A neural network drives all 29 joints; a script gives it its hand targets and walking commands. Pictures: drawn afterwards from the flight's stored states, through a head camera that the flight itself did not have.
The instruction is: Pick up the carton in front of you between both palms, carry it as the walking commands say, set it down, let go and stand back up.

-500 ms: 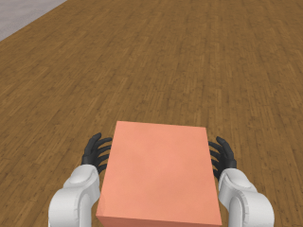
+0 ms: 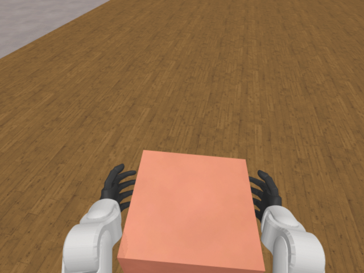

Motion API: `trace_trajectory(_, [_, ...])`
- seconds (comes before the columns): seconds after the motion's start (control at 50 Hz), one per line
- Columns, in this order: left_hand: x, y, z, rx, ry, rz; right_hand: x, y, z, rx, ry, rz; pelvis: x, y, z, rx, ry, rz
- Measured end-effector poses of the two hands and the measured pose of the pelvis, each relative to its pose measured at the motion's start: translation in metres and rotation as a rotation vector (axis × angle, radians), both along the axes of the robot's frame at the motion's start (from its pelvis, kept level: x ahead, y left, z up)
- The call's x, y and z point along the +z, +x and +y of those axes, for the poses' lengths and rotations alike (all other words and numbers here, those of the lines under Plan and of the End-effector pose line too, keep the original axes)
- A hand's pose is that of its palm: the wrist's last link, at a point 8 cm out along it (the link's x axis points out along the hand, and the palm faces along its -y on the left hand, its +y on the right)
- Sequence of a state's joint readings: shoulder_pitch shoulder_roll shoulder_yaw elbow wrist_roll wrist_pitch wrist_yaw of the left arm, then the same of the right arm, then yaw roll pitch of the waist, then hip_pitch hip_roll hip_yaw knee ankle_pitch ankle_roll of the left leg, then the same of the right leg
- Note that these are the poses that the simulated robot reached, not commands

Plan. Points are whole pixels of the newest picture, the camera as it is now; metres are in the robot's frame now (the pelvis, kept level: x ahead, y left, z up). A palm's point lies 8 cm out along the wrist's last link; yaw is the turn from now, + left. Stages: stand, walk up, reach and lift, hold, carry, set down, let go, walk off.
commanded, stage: carry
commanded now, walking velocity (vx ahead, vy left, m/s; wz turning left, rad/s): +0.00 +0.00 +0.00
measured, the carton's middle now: (187, 228) +0.22 +0.00 +0.01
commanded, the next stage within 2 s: hold in 1.54 s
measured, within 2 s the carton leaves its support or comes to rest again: neither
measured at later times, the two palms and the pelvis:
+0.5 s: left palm (116, 216) +0.22 +0.15 +0.05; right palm (265, 223) +0.22 -0.15 +0.05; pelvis -0.05 +0.00 +0.00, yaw +0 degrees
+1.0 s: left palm (116, 204) +0.25 +0.16 +0.04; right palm (254, 211) +0.25 -0.14 +0.03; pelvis -0.04 +0.01 +0.00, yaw +0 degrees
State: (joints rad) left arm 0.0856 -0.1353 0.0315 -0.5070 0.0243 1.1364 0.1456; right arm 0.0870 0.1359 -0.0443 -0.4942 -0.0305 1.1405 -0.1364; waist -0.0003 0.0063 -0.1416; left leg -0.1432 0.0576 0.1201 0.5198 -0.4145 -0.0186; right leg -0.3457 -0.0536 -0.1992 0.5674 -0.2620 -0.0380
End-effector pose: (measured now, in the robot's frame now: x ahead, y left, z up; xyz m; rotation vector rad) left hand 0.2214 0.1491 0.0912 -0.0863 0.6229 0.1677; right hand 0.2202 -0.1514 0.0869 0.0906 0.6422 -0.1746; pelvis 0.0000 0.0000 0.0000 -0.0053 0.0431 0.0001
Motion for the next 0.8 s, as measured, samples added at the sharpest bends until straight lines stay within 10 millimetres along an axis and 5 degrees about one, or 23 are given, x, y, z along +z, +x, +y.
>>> trace_trajectory(0.38, [-0.025, -0.011, -0.005, -0.050, 0.065, 0.067, -0.025, -0.012, -0.004, 0.039, -0.063, 0.068, 0.005, -0.040, -0.002, -0.011, 0.011, -0.021])
trace_trajectory(0.66, [-0.060, 0.012, 0.000, -0.087, 0.097, 0.065, -0.058, 0.012, 0.001, 0.069, -0.114, 0.068, 0.004, -0.048, 0.003, -0.007, 0.009, 0.002])
trace_trajectory(0.8, [-0.057, 0.024, 0.004, -0.085, 0.093, 0.014, -0.055, 0.022, 0.006, 0.071, -0.097, 0.016, 0.002, -0.045, 0.007, -0.006, 0.007, 0.005])
